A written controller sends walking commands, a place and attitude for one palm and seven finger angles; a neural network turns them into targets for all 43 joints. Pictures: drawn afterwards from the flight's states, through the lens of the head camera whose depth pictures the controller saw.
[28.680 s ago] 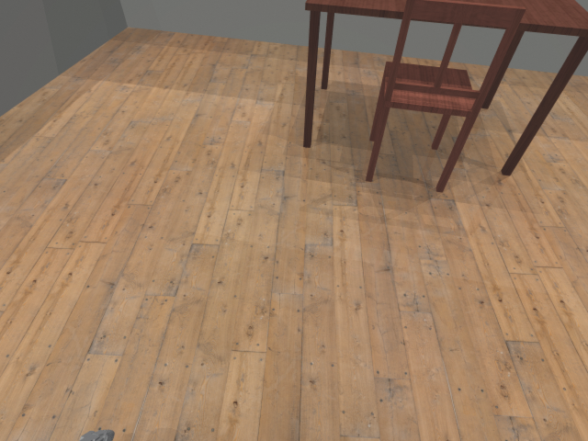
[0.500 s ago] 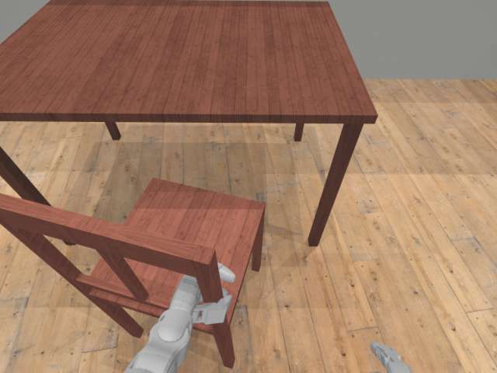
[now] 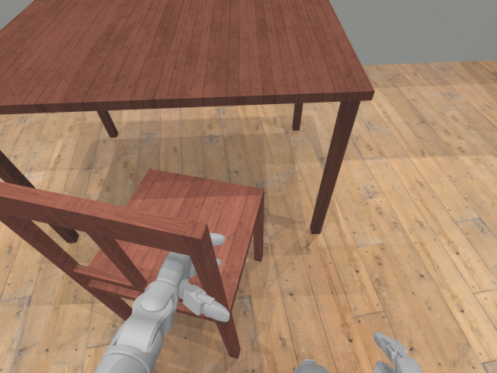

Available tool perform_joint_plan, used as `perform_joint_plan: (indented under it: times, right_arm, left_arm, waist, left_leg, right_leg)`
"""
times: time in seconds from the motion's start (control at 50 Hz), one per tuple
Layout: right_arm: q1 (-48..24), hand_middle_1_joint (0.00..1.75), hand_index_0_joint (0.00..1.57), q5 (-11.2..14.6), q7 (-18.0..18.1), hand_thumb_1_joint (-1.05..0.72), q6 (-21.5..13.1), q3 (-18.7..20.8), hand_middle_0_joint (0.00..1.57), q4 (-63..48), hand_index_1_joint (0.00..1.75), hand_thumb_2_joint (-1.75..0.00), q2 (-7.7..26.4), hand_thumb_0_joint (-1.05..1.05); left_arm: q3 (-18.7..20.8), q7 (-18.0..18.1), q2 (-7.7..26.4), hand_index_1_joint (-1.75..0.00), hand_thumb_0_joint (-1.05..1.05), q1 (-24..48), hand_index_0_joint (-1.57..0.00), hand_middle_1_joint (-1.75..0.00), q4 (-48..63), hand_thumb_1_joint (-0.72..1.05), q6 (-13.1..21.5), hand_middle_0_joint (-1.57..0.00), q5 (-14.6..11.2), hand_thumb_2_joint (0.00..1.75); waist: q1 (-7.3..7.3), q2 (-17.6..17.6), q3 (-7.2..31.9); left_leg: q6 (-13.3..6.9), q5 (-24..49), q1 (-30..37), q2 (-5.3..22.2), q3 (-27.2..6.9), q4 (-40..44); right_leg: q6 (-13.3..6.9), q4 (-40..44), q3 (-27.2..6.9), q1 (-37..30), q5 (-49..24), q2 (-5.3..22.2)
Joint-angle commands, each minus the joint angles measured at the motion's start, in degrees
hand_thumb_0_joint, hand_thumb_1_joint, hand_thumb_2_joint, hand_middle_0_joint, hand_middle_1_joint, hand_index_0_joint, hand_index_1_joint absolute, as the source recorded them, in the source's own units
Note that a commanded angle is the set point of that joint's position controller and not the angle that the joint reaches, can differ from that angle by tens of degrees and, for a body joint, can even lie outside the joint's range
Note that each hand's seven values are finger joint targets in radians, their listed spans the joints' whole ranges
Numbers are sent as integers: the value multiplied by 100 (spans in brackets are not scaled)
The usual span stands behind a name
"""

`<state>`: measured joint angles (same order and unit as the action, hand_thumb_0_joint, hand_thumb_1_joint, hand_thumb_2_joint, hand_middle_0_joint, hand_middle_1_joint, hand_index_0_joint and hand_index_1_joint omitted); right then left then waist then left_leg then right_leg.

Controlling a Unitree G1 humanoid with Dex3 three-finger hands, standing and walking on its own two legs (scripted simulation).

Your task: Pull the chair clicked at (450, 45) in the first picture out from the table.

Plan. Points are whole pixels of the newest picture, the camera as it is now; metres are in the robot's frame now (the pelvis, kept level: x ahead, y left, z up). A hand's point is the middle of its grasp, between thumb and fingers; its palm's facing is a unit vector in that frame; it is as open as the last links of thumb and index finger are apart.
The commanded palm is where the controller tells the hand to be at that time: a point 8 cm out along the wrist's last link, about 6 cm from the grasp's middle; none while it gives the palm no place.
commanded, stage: open the thumb and straighten the fingers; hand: left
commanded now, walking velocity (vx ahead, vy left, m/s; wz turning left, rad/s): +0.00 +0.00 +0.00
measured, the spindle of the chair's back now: (120, 260) +0.34 +0.25 -0.06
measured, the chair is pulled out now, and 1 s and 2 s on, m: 0.22 0.22 0.22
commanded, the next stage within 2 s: draw the fingers out of the gap in 0.22 s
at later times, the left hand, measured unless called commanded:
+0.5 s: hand (200, 285) +0.28 +0.09 -0.03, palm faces -0.23 -0.97 -0.08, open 17.5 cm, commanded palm +0.25 +0.14 -0.01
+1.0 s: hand (195, 345) +0.18 +0.09 -0.03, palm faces -0.21 -0.97 -0.07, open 17.5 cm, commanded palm +0.16 +0.13 -0.01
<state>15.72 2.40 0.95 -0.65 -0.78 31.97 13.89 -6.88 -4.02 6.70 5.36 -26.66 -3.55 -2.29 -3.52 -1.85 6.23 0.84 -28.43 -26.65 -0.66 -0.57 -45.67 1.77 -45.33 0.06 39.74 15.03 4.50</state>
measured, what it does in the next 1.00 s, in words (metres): stands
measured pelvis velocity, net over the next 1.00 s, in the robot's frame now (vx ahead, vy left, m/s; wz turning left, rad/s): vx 0.02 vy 0.01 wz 0.03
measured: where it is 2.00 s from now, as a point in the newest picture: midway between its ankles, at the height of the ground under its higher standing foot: outside the picture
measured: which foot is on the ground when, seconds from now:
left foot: down 0.00-1.00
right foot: down 0.00-1.00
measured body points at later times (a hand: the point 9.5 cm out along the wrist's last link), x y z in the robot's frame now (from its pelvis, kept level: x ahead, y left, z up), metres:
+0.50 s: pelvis +0.02 +0.00 +0.00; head +0.06 -0.02 +0.45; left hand +0.29 +0.14 -0.02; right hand +0.16 -0.25 -0.10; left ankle -0.06 +0.13 -0.70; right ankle +0.07 -0.14 -0.70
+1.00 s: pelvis +0.02 +0.01 -0.01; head +0.04 +0.00 +0.43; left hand +0.19 +0.14 -0.02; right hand +0.20 -0.22 -0.07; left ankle -0.06 +0.13 -0.70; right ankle +0.07 -0.14 -0.70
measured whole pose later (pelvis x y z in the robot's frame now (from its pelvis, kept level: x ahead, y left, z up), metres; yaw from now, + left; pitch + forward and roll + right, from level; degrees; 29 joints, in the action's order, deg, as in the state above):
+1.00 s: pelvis +0.02 +0.01 -0.01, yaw +2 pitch +11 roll +0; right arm 16.6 1.5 2.2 -5.6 -1.7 22.2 12.3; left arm -13.6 -3.0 8.0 -30.7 9.3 -7.8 2.5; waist -2.7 -2.0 9.7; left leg 0.4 -33.9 -29.6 -0.6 -3.1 -52.9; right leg 2.3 -51.4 2.3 41.4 20.4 5.0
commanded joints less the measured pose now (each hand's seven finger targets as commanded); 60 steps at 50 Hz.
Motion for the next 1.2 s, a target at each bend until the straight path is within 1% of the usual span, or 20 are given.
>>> perform_joint_plan:
  times: [0.0,0.06,0.08,0.14,0.24,0.28,0.3,0.34,0.38,0.42,0.48,0.56,0.6,0.64,0.7,0.84,0.86,1.02,1.06,1.18]
  right_arm:
    - [-322,30,20,-28,143,-90,-312,261,20,-873,30,-90,777,0]
    - [-323,30,20,-11,161,-90,-357,243,20,-905,30,-90,748,0]
    - [-302,30,20,-19,170,-90,-379,254,20,-908,30,-90,751,0]
    - [-284,30,20,-6,161,-90,-422,250,20,-926,30,-90,740,0]
    - [-199,30,20,-16,172,-90,-476,274,20,-903,30,-90,773,0]
    - [-205,30,20,-23,159,-90,-483,273,20,-925,30,-90,749,0]
    - [-142,30,20,-38,179,-90,-461,278,20,-857,30,-90,805,0]
    - [-211,30,20,-39,134,-90,-452,294,20,-1003,30,-90,736,0]
    - [-261,30,20,-33,88,-90,-464,291,20,-1113,30,-90,701,0]
    - [-264,30,20,-34,69,-90,-475,302,20,-1198,30,-90,708,0]
    - [-314,30,20,-35,74,-90,-512,303,20,-1328,30,-90,691,0]
    - [-280,30,20,-66,109,-90,-644,281,20,-1434,30,-90,627,0]
    - [-247,30,20,-85,153,-90,-693,273,20,-1447,30,-90,648,0]
    - [-237,30,20,-86,181,-90,-752,261,20,-1468,30,-90,627,0]
    - [-231,30,20,-107,216,-90,-821,237,20,-1508,30,-90,639,0]
    - [-249,30,20,-104,192,-90,-836,220,20,-1797,30,-90,546,0]
    - [-243,30,20,-98,193,-90,-816,222,20,-1853,30,-90,538,0]
    - [-262,30,20,-95,241,-90,-845,246,20,-2096,30,-90,469,0]
    - [-226,30,20,-104,258,-90,-898,235,20,-2132,30,-90,462,0]
    - [-215,30,20,-97,307,-90,-1015,264,20,-2146,30,-90,457,0]
  left_arm:
    - [468,-9,642,-22,0,1622,-7,-22,1309,-55,250,-7,8,20]
    - [483,-84,610,0,0,1421,0,0,1274,-55,204,0,-30,20]
    - [469,-114,611,0,0,1459,0,0,1336,-55,208,0,-33,20]
    - [253,-204,418,0,0,1353,0,0,1394,-55,178,0,-56,20]
    - [327,-191,552,0,0,1380,0,0,1509,-55,141,0,-55,20]
    - [229,-172,463,0,0,1301,0,0,1663,-55,150,0,-22,20]
    - [762,-125,986,0,0,1235,0,0,1392,-55,144,0,15,20]
    - [540,-191,673,0,0,489,0,0,1608,-55,173,0,12,20]
    - [300,-237,476,0,0,7,0,0,1913,-55,171,0,9,20]
    - [226,-233,473,0,0,-361,0,0,2163,-55,147,0,16,20]
    - [219,-203,576,0,0,-883,0,0,2691,-55,133,0,52,20]
    - [-37,-70,462,0,0,-1433,0,0,3431,-55,168,0,157,20]
    - [-152,-14,445,0,0,-1500,0,0,3632,-55,161,0,194,20]
    - [-284,0,371,0,0,-1692,0,0,3811,-55,160,0,244,20]
    - [-392,49,364,0,0,-1842,0,0,4028,-55,129,0,315,20]
    - [-528,63,294,0,0,-3127,0,0,4481,-55,-57,0,428,20]
    - [-500,80,325,0,0,-3304,0,0,4534,-55,-90,0,444,20]
    - [-616,117,334,0,0,-4188,0,0,5198,-55,-54,0,526,20]
    - [-800,111,255,0,0,-4173,0,0,5406,-55,28,0,546,20]
    - [-830,115,282,0,0,-4601,0,0,5520,-55,130,0,582,20]
  waist:
    - [-60,752,1160]
    - [-7,557,1162]
    - [-32,640,1289]
    - [-66,443,1298]
    - [-114,515,1393]
    - [-93,310,1484]
    - [-39,439,1377]
    - [83,372,1548]
    - [93,313,1535]
    - [53,509,1460]
    - [56,516,1438]
    - [24,231,1352]
    - [-94,475,1207]
    - [-90,276,1156]
    - [-123,306,1058]
    - [40,210,996]
    - [48,339,986]
    - [53,313,763]
    - [-7,300,754]
    - [11,341,651]
  left_leg:
    - [-164,1070,-969,-161,134,799]
    - [-156,1074,-988,-172,151,769]
    - [-160,1170,-953,-168,144,746]
    - [-153,1245,-893,-167,143,707]
    - [-162,1454,-838,-156,91,639]
    - [-150,1591,-750,-162,118,623]
    - [-140,1634,-894,-172,100,590]
    - [-138,1844,-825,-159,156,605]
    - [-124,2020,-771,-138,155,603]
    - [-140,2128,-806,-120,125,561]
    - [-149,1960,-865,-130,137,528]
    - [-140,2182,-647,-109,41,440]
    - [-159,2130,-677,-104,8,347]
    - [-154,2027,-642,-109,-6,308]
    - [-149,2035,-621,-95,-109,258]
    - [-119,2118,-739,-90,-114,194]
    - [-125,2086,-805,-86,-116,171]
    - [-142,1770,-1060,-105,-120,44]
    - [-153,1614,-1059,-114,-157,19]
    - [-160,1384,-1219,-125,-183,-53]
  right_leg:
    - [-192,503,240,-1967,-169,-290]
    - [-203,509,220,-2005,-175,-256]
    - [-197,480,223,-2078,-304,-254]
    - [-200,464,254,-1996,-405,-249]
    - [-202,398,293,-2008,-648,-256]
    - [-214,360,300,-2026,-805,-245]
    - [-223,302,311,-2030,-842,-257]
    - [-237,265,297,-2230,-1112,-226]
    - [-257,240,343,-2238,-1308,-218]
    - [-246,225,364,-2225,-1445,-230]
    - [-226,229,347,-2217,-1298,-221]
    - [-258,142,429,-1954,-1272,-227]
    - [-240,127,450,-1793,-1227,-245]
    - [-227,103,457,-1660,-1038,-227]
    - [-246,40,512,-1458,-863,-237]
    - [-266,-77,519,-1462,-859,-202]
    - [-259,-91,516,-1450,-834,-212]
    - [-270,-163,486,-1252,-527,-231]
    - [-255,-182,505,-1127,-315,-237]
    - [-249,-224,494,-973,-17,-244]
